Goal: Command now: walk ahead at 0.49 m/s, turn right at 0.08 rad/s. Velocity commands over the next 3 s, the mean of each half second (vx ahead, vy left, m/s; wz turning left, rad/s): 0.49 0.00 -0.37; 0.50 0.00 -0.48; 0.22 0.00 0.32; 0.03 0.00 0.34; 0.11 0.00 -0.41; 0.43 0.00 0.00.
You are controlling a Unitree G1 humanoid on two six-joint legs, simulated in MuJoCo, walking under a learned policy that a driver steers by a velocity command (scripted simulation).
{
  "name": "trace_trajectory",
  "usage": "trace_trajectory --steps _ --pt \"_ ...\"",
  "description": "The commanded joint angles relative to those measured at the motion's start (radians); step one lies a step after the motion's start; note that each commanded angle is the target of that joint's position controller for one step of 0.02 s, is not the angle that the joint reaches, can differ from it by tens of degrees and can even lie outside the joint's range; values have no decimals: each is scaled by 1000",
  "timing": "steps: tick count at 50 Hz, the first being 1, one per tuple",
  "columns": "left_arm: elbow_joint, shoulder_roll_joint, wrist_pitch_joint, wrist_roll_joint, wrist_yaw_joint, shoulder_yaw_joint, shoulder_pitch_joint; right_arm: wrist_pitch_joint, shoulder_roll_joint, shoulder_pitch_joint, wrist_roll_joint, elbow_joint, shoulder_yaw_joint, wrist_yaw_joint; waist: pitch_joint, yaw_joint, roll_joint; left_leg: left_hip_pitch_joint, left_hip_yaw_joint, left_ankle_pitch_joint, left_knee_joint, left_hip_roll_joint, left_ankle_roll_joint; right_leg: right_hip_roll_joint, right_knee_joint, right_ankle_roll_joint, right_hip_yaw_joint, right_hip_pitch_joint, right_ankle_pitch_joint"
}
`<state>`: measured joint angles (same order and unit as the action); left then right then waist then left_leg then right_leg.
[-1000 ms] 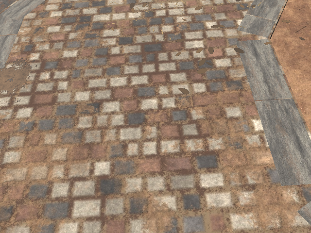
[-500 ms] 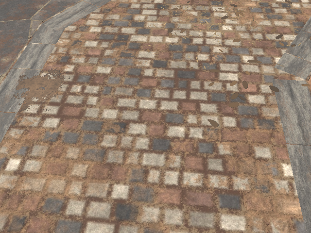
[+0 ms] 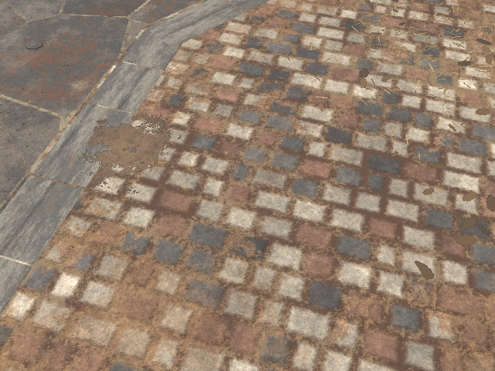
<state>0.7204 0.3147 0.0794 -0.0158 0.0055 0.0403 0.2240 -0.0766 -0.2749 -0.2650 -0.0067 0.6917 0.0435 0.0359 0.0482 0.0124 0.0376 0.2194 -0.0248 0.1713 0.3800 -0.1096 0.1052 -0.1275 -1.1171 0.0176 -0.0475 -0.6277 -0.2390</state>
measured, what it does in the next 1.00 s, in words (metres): walks ahead, turning right: right foot, then left foot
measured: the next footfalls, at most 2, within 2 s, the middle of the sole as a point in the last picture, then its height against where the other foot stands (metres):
right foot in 0.34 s outside the picture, level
left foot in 0.78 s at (253, 295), level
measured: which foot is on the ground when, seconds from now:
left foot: down 0.00-0.36, up 0.38-0.76, down 0.78-1.00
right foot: up 0.00-0.32, down 0.34-0.78, up 0.80-1.00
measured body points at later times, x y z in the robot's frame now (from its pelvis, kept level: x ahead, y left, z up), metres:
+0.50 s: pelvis +0.30 -0.07 +0.00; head +0.34 -0.07 +0.44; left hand +0.50 +0.17 -0.10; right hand +0.36 -0.36 -0.11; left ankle +0.28 +0.10 -0.65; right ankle +0.33 -0.14 -0.74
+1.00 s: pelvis +0.59 -0.08 +0.00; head +0.62 -0.08 +0.45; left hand +0.86 +0.08 -0.10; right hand +0.52 -0.35 -0.10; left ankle +0.65 +0.01 -0.74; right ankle +0.53 -0.22 -0.66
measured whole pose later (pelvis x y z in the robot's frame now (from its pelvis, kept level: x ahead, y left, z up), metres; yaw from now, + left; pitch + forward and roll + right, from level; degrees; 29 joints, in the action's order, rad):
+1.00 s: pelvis +0.59 -0.08 +0.00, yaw -29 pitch +1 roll +0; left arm 0.66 0.30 0.04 -0.01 0.00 0.05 0.24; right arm -0.09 -0.27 -0.33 0.00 0.75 0.04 0.01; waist 0.01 0.05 0.05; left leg 0.22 -0.02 0.20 0.39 -0.02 0.04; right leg -0.04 -1.07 0.00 -0.05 -0.56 -0.32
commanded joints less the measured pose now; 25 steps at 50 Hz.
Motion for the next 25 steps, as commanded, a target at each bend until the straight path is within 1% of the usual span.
trace_trajectory --steps 1,4,6,8,11,12,13,14,15,16,17,18,19,20,21,22,23,24,25 --pt "-32 70 -15 7 6 21 45 -37 -134 24 -3 -33 37 -9 -16 -17 -75 2 167 -201 -245 287 148 -38 88 18 -34 -42 158" --pt "-42 53 1 1 -8 17 -28 -37 -138 17 -5 -12 34 -19 0 17 -70 -36 52 -238 -255 248 88 1 292 7 -25 -29 362" --pt "-60 34 8 -5 -21 10 -92 -35 -154 -8 -2 8 36 -26 16 48 -67 -71 18 -238 -271 260 62 25 399 -2 0 -15 429" --pt "-83 21 11 -8 -35 4 -143 -28 -163 -42 3 34 39 -30 37 72 -60 -152 1 -266 -266 287 53 37 470 -15 6 -46 433" --pt "-124 14 16 -6 -61 0 -207 -1 -170 -80 8 62 43 -36 46 91 -52 -309 -18 -397 -203 331 53 57 531 -41 32 -124 333" --pt "-137 14 17 -5 -70 -1 -217 10 -175 -83 9 66 45 -40 40 88 -56 -351 -25 -480 -168 342 52 69 542 -53 51 -132 277" --pt "-147 20 16 -4 -77 3 -211 20 -184 -76 9 64 47 -45 21 72 -69 -378 -38 -627 -116 346 45 93 549 -69 80 -106 216" --pt "-152 35 12 -2 -79 10 -189 29 -198 -69 9 60 50 -52 -14 51 -94 -395 -51 -820 -46 346 36 127 543 -87 115 -52 152" --pt "-148 60 7 0 -78 22 -135 38 -213 -63 8 55 53 -61 -64 15 -123 -402 -63 -1003 53 344 27 164 531 -110 144 33 94" --pt "-130 106 4 -1 -72 46 -23 47 -221 -57 5 49 53 -69 -136 -49 -132 -365 -79 -1083 214 332 12 197 545 -141 148 190 82" --pt "-104 161 1 -5 -60 74 140 45 -216 -30 7 34 48 -76 -221 -147 -102 -203 -106 -952 449 303 -23 170 613 -193 75 469 174" --pt "-92 283 -5 3 -46 106 246 17 -112 -125 -14 -18 11 -63 -368 -117 115 261 -103 -318 863 159 -96 -106 582 -376 -394 935 131" --pt "-98 226 -2 -7 -41 91 258 -22 -102 -114 -20 -15 -5 -41 -492 -121 135 476 88 389 1041 17 -112 -220 728 -468 -782 1098 85" --pt "-98 164 -5 1 -34 71 235 -48 -171 -8 27 -46 15 -22 -380 -151 66 586 166 329 1066 91 -93 -183 762 -402 -642 1044 38" --pt "-107 141 -7 0 -31 64 172 -63 -166 47 39 -73 7 -16 -255 -123 -6 597 152 252 983 140 -82 -148 782 -363 -513 891 68" --pt "-118 124 -10 -3 -30 58 104 -67 -156 68 20 -77 8 -19 -154 -76 -75 563 130 213 873 171 -88 -105 810 -336 -426 729 158" --pt "-132 102 -11 5 -27 48 57 -59 -163 57 2 -74 16 -23 -102 -36 -63 499 124 183 805 196 -101 -72 840 -325 -363 607 244" --pt "-142 100 -12 12 -25 46 27 -47 -159 37 -4 -73 17 -23 -80 -8 -32 445 117 169 775 202 -120 -50 867 -329 -342 520 281" --pt "-141 105 -11 10 -21 49 9 -37 -147 12 -8 -67 15 -25 -72 10 -17 418 102 161 734 204 -142 -36 883 -335 -314 462 323"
